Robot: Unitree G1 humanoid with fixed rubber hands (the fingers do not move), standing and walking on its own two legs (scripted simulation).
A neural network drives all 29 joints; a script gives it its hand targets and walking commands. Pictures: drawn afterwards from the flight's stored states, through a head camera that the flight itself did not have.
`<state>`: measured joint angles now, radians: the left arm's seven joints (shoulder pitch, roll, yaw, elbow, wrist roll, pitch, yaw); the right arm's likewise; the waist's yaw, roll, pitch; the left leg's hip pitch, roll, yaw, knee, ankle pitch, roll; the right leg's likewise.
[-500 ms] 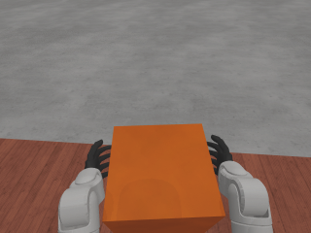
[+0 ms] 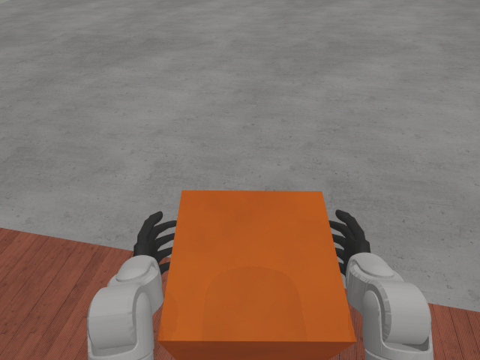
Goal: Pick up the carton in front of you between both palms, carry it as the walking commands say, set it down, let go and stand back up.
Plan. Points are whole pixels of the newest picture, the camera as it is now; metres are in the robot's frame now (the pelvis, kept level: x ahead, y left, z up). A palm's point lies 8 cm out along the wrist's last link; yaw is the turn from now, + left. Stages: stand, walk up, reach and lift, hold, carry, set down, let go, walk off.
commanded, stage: carry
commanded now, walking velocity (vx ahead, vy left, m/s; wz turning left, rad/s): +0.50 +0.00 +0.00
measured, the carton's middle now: (250, 287) +0.24 +0.01 +0.03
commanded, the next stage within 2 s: none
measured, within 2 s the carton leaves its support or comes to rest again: neither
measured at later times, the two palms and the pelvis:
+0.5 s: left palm (188, 122) +0.64 +0.15 +0.08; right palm (311, 123) +0.61 -0.15 +0.08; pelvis +0.30 +0.03 -0.01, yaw -3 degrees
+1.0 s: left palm (211, 59) +0.97 +0.11 +0.10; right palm (304, 61) +0.97 -0.18 +0.08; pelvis +0.63 -0.03 -0.01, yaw -3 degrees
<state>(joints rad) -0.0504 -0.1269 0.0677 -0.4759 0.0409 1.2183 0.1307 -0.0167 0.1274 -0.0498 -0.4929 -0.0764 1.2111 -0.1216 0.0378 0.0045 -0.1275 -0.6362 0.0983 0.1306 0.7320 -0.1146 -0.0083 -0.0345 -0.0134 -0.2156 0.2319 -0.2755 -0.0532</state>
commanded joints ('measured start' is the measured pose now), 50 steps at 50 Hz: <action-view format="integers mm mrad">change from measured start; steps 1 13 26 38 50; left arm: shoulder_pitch -459 -706 -967 -1048 -923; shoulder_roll -775 -754 -723 -827 -752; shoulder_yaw -669 -581 -518 -530 -557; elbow -70 157 278 262 222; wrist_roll -331 -259 -237 -346 -341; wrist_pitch -17 -59 -170 -98 -126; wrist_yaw -198 -119 -61 -99 -123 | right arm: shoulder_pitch -504 -741 -1011 -1076 -958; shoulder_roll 793 753 746 774 736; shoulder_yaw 683 607 549 473 551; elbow -80 159 309 264 222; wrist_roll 305 336 345 276 255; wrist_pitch -24 -59 -169 -90 -113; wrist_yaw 141 131 80 42 43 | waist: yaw -8 -92 -115 44 93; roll -155 85 96 -76 -104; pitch -31 -277 -191 -343 -232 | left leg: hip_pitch -23 740 695 -151 -299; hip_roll -41 244 119 -81 -98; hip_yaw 54 -446 -126 -156 -17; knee -111 -383 -372 557 55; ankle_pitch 48 54 284 -304 136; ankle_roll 16 235 202 66 43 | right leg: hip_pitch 85 -667 -679 230 371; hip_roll -205 -53 -41 -293 -111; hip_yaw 114 247 116 555 273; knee -51 1181 486 196 222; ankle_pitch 364 -115 165 439 653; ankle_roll -75 -22 11 -181 -115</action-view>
